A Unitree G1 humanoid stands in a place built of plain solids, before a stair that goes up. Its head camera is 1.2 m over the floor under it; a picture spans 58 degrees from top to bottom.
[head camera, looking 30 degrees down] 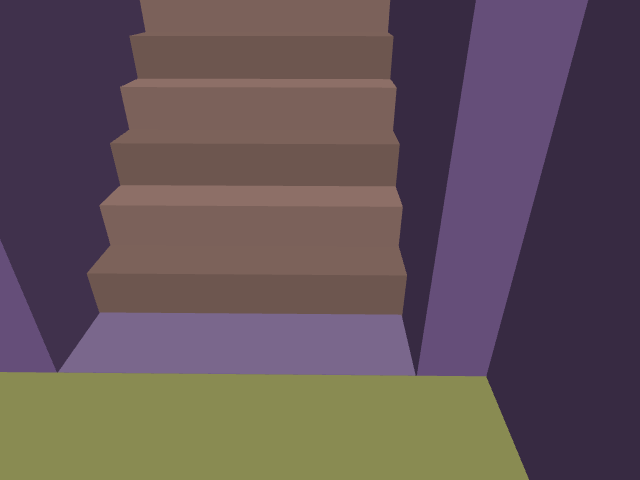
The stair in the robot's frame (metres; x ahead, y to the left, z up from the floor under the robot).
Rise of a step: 0.20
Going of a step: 0.22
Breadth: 1.30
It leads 1 degrees to the right of straight ahead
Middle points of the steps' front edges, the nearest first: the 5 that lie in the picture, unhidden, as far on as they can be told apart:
1.45 0.30 0.20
1.67 0.30 0.40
1.90 0.29 0.60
2.12 0.29 0.81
2.34 0.29 1.01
